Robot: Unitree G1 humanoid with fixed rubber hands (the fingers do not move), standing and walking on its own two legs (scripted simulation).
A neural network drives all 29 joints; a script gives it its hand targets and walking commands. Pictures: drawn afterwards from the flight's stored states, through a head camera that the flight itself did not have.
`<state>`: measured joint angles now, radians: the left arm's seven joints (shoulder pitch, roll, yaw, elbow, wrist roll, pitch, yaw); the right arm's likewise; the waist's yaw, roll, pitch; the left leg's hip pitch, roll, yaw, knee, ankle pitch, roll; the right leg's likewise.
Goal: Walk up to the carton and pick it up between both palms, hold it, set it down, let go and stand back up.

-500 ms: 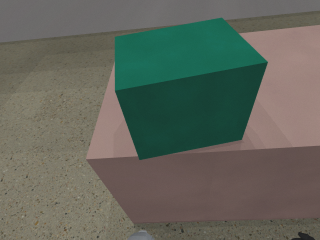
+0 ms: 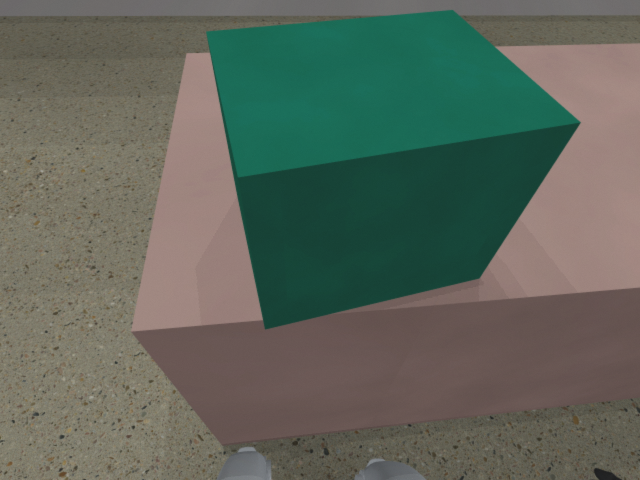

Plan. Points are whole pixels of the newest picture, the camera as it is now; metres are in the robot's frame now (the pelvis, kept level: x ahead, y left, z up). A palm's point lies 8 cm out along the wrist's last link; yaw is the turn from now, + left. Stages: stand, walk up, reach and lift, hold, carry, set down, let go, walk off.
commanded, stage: walk up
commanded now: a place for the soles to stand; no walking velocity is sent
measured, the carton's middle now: (358, 169) +0.47 -0.04 +0.12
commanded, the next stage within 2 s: none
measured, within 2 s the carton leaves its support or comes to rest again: neither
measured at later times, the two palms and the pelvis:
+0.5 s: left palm out of the picture +0.10 +0.28 -0.08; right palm out of the picture +0.08 -0.35 -0.07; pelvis +0.00 -0.02 +0.02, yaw +0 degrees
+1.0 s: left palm (95, 459) +0.17 +0.27 -0.05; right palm out of the picture +0.13 -0.33 -0.05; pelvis +0.04 -0.03 +0.05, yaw +2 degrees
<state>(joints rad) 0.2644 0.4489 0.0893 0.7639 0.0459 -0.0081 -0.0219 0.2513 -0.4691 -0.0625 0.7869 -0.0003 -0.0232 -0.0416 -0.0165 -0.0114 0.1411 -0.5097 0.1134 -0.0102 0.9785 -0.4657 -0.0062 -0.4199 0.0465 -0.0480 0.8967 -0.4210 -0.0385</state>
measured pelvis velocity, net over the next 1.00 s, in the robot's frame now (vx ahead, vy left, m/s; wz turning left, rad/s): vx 0.04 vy -0.03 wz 0.04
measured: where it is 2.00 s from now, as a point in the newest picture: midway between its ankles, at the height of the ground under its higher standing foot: outside the picture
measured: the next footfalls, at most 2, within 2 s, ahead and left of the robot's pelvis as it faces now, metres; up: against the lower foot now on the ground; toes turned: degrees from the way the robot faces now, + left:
none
